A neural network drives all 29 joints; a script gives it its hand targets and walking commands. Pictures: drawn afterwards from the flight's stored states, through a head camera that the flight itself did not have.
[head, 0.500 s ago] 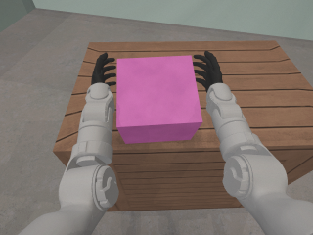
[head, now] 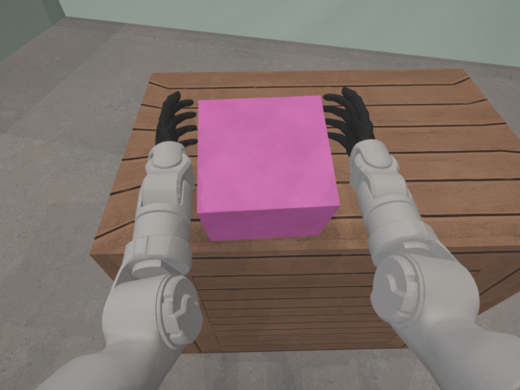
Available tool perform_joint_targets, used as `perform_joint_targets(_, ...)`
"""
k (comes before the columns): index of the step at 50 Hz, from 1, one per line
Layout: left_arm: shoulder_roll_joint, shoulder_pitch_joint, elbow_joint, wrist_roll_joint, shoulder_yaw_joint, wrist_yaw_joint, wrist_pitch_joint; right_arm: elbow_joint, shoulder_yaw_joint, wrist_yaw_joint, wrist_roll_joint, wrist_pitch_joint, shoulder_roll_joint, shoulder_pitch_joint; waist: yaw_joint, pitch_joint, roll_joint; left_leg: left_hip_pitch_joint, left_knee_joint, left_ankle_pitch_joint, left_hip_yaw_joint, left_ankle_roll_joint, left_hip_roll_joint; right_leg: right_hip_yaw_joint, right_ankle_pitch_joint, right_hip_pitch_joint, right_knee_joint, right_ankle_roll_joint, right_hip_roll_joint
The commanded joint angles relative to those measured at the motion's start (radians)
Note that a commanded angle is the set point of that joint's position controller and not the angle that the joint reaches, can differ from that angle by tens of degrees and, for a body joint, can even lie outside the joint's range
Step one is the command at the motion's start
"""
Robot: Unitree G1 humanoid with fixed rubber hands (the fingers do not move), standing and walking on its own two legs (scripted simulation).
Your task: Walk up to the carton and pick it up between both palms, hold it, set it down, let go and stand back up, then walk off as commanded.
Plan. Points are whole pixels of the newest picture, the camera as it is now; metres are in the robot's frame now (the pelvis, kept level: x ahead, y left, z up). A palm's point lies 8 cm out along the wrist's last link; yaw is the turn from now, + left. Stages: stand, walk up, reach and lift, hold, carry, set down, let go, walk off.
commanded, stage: set down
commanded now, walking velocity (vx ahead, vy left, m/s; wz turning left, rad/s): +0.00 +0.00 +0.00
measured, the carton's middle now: (262, 172) +0.43 +0.04 +0.09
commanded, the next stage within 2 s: none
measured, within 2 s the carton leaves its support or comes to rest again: neither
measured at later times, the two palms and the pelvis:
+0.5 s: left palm (170, 146) +0.42 +0.18 +0.14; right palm (358, 140) +0.45 -0.10 +0.14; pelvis +0.00 +0.00 +0.00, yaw +0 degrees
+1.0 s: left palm (172, 146) +0.43 +0.18 +0.14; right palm (354, 142) +0.46 -0.10 +0.13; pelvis +0.01 +0.00 +0.00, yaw +0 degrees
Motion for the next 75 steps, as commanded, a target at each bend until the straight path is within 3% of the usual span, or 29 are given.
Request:
perform_joint_targets(1, -0.435, -0.584, 0.036, 0.034, -0.112, -0.091, -0.061, 0.004, 0.079, 0.131, -0.115, -0.038, 0.434, -0.591, 0.037, -0.6, 0.02, 0.284, -0.039, 0.395, 0.025, -0.007, 0.014, -0.112, 0.282, 0.015, -0.121, 0.012, 0.009)
perform_joint_targets(15, -0.41, -0.489, 0.041, 0.099, -0.05, -0.096, -0.067, -0.025, 0.053, 0.139, -0.136, -0.031, 0.466, -0.494, 0.049, -0.516, 0.008, 0.225, -0.054, 0.317, 0.034, 0.014, 0.001, -0.098, 0.312, 0.054, -0.1, 0.026, 0.001)
perform_joint_targets(19, -0.425, -0.536, 0.027, 0.074, -0.075, -0.093, -0.076, 0.011, -0.005, 0.145, -0.185, -0.03, 0.441, -0.493, 0.003, -0.555, 0.013, 0.279, -0.063, 0.32, 0.025, 0.007, 0.011, -0.123, 0.241, 0.004, -0.119, 0.017, 0.004)
perform_joint_targets(20, -0.397, -0.494, 0.052, 0.105, -0.038, -0.098, -0.07, 0.001, -0.007, 0.143, -0.182, -0.027, 0.445, -0.497, 0.032, -0.498, 0.008, 0.261, -0.076, 0.281, 0.034, 0.02, 0.006, -0.103, 0.226, 0.027, -0.135, 0.022, -0.008)
perform_joint_targets(22, -0.399, -0.442, 0.047, 0.104, -0.027, -0.097, -0.071, -0.03, 0.019, 0.156, -0.171, -0.026, 0.422, -0.487, 0.037, -0.512, 0.025, 0.294, -0.064, 0.326, 0.033, 0.0, 0.012, -0.12, 0.209, -0.009, -0.137, 0.017, 0.005)
perform_joint_targets(26, -0.41, -0.47, 0.042, 0.092, -0.043, -0.106, -0.069, -0.005, -0.002, 0.155, -0.202, -0.027, 0.416, -0.476, 0.01, -0.529, 0.006, 0.277, -0.069, 0.348, 0.027, 0.003, 0.012, -0.136, 0.257, 0.001, -0.125, 0.026, 0.005)
perform_joint_targets(28, -0.41, -0.452, 0.024, 0.093, -0.061, -0.104, -0.085, 0.01, 0.023, 0.149, -0.186, -0.032, 0.468, -0.441, 0.027, -0.529, 0.013, 0.288, -0.054, 0.38, 0.031, 0.006, 0.007, -0.115, 0.309, 0.016, -0.113, 0.031, -0.004)
perform_joint_targets(29, -0.412, -0.42, 0.058, 0.114, -0.034, -0.11, -0.078, 0.019, -0.013, 0.152, -0.203, -0.025, 0.453, -0.412, 0.009, -0.477, -0.012, 0.311, -0.053, 0.358, 0.027, 0.017, 0.014, -0.113, 0.238, -0.002, -0.126, 0.015, -0.003)
perform_joint_targets(31, -0.388, -0.38, 0.071, 0.138, 0.002, -0.108, -0.075, -0.047, 0.014, 0.154, -0.187, -0.029, 0.457, -0.436, 0.046, -0.485, 0.016, 0.273, -0.063, 0.327, 0.041, 0.014, -0.001, -0.109, 0.264, 0.025, -0.133, 0.02, -0.004)
perform_joint_targets(32, -0.398, -0.431, 0.051, 0.122, -0.02, -0.11, -0.076, 0.006, -0.013, 0.152, -0.202, -0.024, 0.446, -0.415, 0.019, -0.491, 0.012, 0.296, -0.055, 0.367, 0.034, 0.012, 0.013, -0.114, 0.255, 0.008, -0.124, 0.019, -0.001)
perform_joint_targets(35, -0.378, -0.367, 0.104, 0.148, 0.036, -0.125, -0.07, -0.017, -0.014, 0.148, -0.203, -0.012, 0.455, -0.398, 0.024, -0.409, -0.032, 0.225, -0.074, 0.266, 0.04, 0.042, -0.005, -0.087, 0.278, 0.07, -0.122, 0.024, -0.014)
perform_joint_targets(36, -0.391, -0.403, 0.082, 0.127, 0.0, -0.124, -0.079, -0.052, -0.03, 0.146, -0.224, -0.023, 0.437, -0.434, -0.002, -0.49, -0.02, 0.249, -0.075, 0.278, 0.039, 0.024, -0.002, -0.114, 0.282, 0.069, -0.118, 0.032, -0.007)
perform_joint_targets(39, -0.396, -0.359, 0.061, 0.162, 0.025, -0.118, -0.094, -0.025, 0.022, 0.154, -0.197, -0.024, 0.47, -0.383, 0.046, -0.45, -0.005, 0.242, -0.064, 0.321, 0.037, 0.019, 0.001, -0.111, 0.295, 0.059, -0.102, 0.027, 0.0)
perform_joint_targets(40, -0.423, -0.38, 0.023, 0.138, -0.025, -0.112, -0.097, -0.05, 0.02, 0.158, -0.199, -0.041, 0.464, -0.394, 0.03, -0.52, 0.03, 0.279, -0.048, 0.379, 0.038, 0.01, -0.002, -0.117, 0.312, 0.025, -0.114, 0.03, 0.007)
perform_joint_targets(41, -0.423, -0.339, 0.061, 0.153, 0.016, -0.11, -0.089, -0.051, 0.011, 0.152, -0.198, -0.042, 0.456, -0.407, 0.048, -0.491, -0.012, 0.257, -0.043, 0.378, 0.037, 0.015, 0.003, -0.11, 0.325, 0.033, -0.109, 0.029, 0.005)
perform_joint_targets(42, -0.432, -0.362, 0.062, 0.132, -0.015, -0.111, -0.098, -0.055, -0.004, 0.151, -0.216, -0.045, 0.449, -0.383, 0.013, -0.519, -0.019, 0.285, -0.042, 0.363, 0.034, 0.02, 0.008, -0.124, 0.296, 0.012, -0.117, 0.021, 0.007)
perform_joint_targets(44, -0.42, -0.354, 0.057, 0.13, -0.016, -0.118, -0.101, -0.02, -0.005, 0.151, -0.218, -0.039, 0.455, -0.375, -0.004, -0.491, -0.003, 0.266, -0.054, 0.371, 0.035, 0.013, -0.004, -0.121, 0.346, 0.035, -0.117, 0.032, 0.0)
perform_joint_targets(45, -0.389, -0.347, 0.066, 0.144, 0.014, -0.128, -0.105, -0.036, 0.009, 0.153, -0.214, -0.031, 0.47, -0.365, 0.024, -0.479, -0.034, 0.244, -0.058, 0.328, 0.049, 0.032, -0.004, -0.106, 0.334, 0.054, -0.116, 0.033, -0.009)
perform_joint_targets(48, -0.441, -0.325, 0.039, 0.138, -0.028, -0.115, -0.111, -0.052, -0.003, 0.146, -0.217, -0.052, 0.473, -0.352, 0.01, -0.513, 0.009, 0.285, -0.031, 0.406, 0.031, 0.009, 0.001, -0.117, 0.363, 0.037, -0.103, 0.029, 0.0)
perform_joint_targets(49, -0.402, -0.319, 0.072, 0.158, 0.018, -0.12, -0.102, -0.014, 0.001, 0.149, -0.223, -0.035, 0.452, -0.337, 0.015, -0.451, -0.029, 0.279, -0.054, 0.353, 0.036, 0.029, 0.005, -0.114, 0.316, 0.027, -0.125, 0.033, -0.004)
perform_joint_targets(51, -0.443, -0.296, 0.049, 0.137, -0.033, -0.114, -0.108, -0.044, 0.008, 0.145, -0.21, -0.051, 0.465, -0.333, 0.006, -0.51, 0.018, 0.295, -0.027, 0.411, 0.041, 0.003, -0.002, -0.122, 0.363, 0.008, -0.119, 0.028, 0.005)
perform_joint_targets(52, -0.43, -0.299, 0.071, 0.156, -0.003, -0.117, -0.102, -0.048, 0.003, 0.144, -0.227, -0.048, 0.464, -0.339, 0.016, -0.494, -0.009, 0.281, -0.03, 0.393, 0.039, 0.018, 0.001, -0.12, 0.323, 0.019, -0.116, 0.024, 0.005)
perform_joint_targets(53, -0.468, -0.319, 0.025, 0.146, -0.042, -0.108, -0.113, -0.046, 0.013, 0.148, -0.22, -0.057, 0.461, -0.348, 0.002, -0.548, 0.039, 0.322, -0.02, 0.471, 0.024, -0.005, 0.007, -0.14, 0.353, 0.001, -0.114, 0.019, 0.018)
perform_joint_targets(54, -0.445, -0.264, 0.071, 0.156, 0.004, -0.111, -0.105, -0.055, 0.016, 0.146, -0.215, -0.056, 0.46, -0.333, 0.009, -0.484, -0.007, 0.325, -0.023, 0.447, 0.027, 0.012, 0.006, -0.121, 0.346, -0.012, -0.125, 0.028, 0.013)
perform_joint_targets(61, -0.43, -0.271, 0.074, 0.151, 0.005, -0.129, -0.113, -0.075, 0.015, 0.146, -0.229, -0.058, 0.456, -0.338, 0.009, -0.488, -0.035, 0.301, -0.035, 0.407, 0.037, 0.017, -0.001, -0.126, 0.346, 0.006, -0.126, 0.033, 0.009)
perform_joint_targets(62, -0.445, -0.245, 0.081, 0.163, 0.01, -0.126, -0.115, -0.071, 0.026, 0.154, -0.225, -0.053, 0.472, -0.316, 0.028, -0.465, -0.018, 0.267, -0.026, 0.407, 0.038, 0.019, -0.004, -0.117, 0.375, 0.031, -0.107, 0.029, 0.003)
perform_joint_targets(71, -0.475, -0.264, 0.07, 0.156, -0.019, -0.131, -0.133, -0.075, 0.009, 0.146, -0.246, -0.061, 0.497, -0.306, -0.007, -0.508, -0.009, 0.254, -0.024, 0.387, 0.036, 0.021, -0.01, -0.123, 0.402, 0.033, -0.105, 0.037, 0.001)
perform_joint_targets(74, -0.462, -0.229, 0.078, 0.183, 0.016, -0.132, -0.143, -0.115, 0.019, 0.147, -0.244, -0.071, 0.502, -0.308, 0.028, -0.512, -0.004, 0.267, -0.015, 0.428, 0.033, 0.022, -0.006, -0.122, 0.404, 0.01, -0.106, 0.041, 0.006)
perform_joint_targets(75, -0.531, -0.263, 0.022, 0.174, -0.014, -0.134, -0.158, -0.088, -0.017, 0.151, -0.275, -0.072, 0.563, -0.288, -0.006, -0.524, -0.014, 0.308, -0.021, 0.429, 0.031, 0.022, 0.004, -0.139, 0.346, -0.028, -0.118, 0.035, 0.007)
